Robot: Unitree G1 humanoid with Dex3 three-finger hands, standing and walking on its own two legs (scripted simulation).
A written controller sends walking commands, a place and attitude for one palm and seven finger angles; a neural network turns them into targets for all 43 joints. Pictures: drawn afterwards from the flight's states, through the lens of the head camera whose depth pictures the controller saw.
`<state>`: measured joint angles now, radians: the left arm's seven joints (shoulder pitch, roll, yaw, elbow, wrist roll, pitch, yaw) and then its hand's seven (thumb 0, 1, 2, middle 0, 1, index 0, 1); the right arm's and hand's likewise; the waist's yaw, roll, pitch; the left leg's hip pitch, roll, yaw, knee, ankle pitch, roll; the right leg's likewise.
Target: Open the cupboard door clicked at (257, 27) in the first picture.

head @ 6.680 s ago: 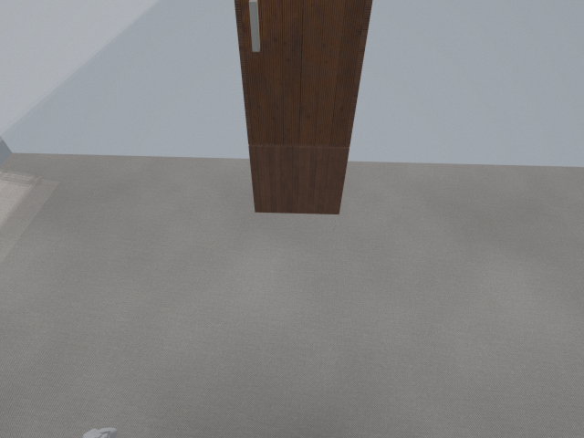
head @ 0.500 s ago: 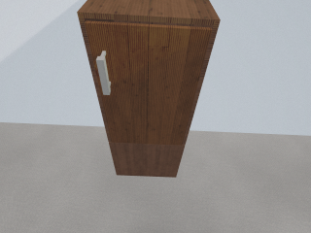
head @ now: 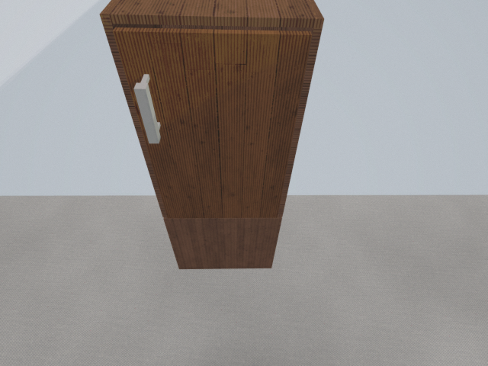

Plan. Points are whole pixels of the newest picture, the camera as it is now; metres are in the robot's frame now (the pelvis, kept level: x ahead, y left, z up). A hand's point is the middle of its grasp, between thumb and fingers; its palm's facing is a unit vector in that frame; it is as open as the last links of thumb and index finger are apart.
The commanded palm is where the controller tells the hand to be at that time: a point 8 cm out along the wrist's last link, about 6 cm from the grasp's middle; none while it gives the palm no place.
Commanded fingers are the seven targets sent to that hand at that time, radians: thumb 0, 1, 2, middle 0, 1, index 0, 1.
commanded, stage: come to a stop and stand still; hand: left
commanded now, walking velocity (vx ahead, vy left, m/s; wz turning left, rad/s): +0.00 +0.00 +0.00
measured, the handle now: (150, 109) +0.58 +0.24 +0.10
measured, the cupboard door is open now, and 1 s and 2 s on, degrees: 0 0 0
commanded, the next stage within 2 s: look again from close up in 0.40 s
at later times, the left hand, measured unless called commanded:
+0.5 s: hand out of the picture -0.08 +0.16 -0.17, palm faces +0.04 -0.99 -0.15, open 7.4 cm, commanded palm none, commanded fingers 0.00 0.90 0.90 -0.20 -0.30 -0.20 -0.30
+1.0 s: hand out of the picture +0.03 +0.18 -0.17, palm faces +0.01 -0.97 -0.22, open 7.3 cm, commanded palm none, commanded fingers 0.00 0.90 0.90 -0.20 -0.30 -0.20 -0.30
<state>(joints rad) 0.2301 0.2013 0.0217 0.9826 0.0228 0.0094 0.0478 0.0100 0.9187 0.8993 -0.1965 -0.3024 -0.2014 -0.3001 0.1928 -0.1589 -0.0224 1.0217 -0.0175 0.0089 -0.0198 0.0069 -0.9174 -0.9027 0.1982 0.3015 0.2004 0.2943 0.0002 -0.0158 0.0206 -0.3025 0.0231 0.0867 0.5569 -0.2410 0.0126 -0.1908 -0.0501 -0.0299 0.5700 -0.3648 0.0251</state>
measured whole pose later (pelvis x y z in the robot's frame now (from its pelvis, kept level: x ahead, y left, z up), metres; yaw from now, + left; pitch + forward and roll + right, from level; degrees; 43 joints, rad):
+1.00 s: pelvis +0.01 +0.00 +0.00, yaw +0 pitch +0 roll +1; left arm 0.28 0.16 0.00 1.05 0.02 -0.02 0.04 0.01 0.91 0.90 -0.20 -0.30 -0.20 -0.30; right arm 0.26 -0.18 0.00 1.06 -0.02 -0.02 -0.01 0.01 -0.93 -0.90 0.20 0.30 0.20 0.29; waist 0.00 0.01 0.00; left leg -0.28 0.02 0.09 0.51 -0.23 0.01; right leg -0.17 -0.05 -0.03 0.53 -0.35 0.02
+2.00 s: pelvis -0.02 -0.02 -0.03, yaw +2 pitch +8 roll -1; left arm 0.28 0.30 0.31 0.12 -0.35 -0.33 -0.35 0.01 0.01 0.52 -0.26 -0.88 -0.27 -0.88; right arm 0.30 -0.27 -0.01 0.64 0.04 -0.23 -0.09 0.02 -0.91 -0.90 0.20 0.30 0.20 0.30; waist 0.00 0.03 -0.09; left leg -0.66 0.06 0.02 0.85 -0.33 -0.01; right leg -0.52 -0.02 -0.08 0.86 -0.48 -0.01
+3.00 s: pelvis -0.01 -0.02 +0.00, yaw +2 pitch +2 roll -1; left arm -0.08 0.42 0.43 0.31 -0.33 -0.06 -0.42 -0.01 -0.50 0.30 -0.30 -1.20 -0.30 -1.20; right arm 0.28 -0.28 0.04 0.61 0.06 -0.20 -0.10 0.02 -0.91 -0.90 0.20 0.30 0.20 0.30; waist 0.02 0.03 -0.04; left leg -0.40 0.05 0.03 0.62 -0.24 -0.01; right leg -0.26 -0.01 -0.08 0.60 -0.37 -0.01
